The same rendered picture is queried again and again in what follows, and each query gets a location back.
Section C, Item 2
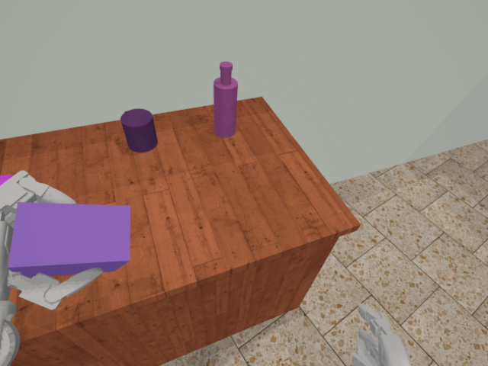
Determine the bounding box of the table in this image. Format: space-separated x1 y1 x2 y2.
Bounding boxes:
0 97 361 366

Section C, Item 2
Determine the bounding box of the left robot hand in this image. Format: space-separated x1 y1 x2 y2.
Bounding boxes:
0 171 103 310

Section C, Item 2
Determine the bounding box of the left robot forearm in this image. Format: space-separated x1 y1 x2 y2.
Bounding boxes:
0 300 20 366

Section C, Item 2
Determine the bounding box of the sponge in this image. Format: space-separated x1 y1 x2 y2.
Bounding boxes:
8 202 130 278

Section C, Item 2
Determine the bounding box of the right robot hand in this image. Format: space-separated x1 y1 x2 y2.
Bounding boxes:
353 303 412 366

